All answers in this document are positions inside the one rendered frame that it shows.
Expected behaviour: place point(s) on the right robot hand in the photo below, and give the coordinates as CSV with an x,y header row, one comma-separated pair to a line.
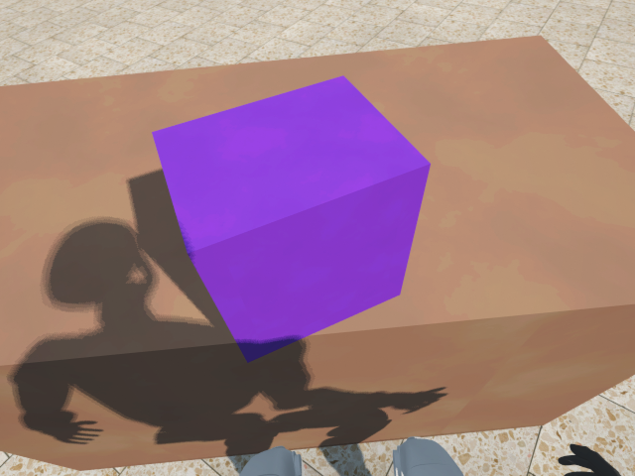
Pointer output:
x,y
587,458

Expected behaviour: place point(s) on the robot left thigh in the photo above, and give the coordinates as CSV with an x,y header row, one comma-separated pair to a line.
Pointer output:
x,y
274,462

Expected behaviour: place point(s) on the carton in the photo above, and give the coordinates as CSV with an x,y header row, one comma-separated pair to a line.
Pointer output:
x,y
298,211

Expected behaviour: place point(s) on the pedestal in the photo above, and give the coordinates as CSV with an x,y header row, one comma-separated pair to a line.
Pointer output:
x,y
517,305

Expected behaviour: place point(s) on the robot right thigh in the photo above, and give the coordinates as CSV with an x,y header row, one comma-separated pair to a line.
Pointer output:
x,y
423,457

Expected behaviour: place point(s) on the robot thigh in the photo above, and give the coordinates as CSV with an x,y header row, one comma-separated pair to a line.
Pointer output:
x,y
423,457
274,462

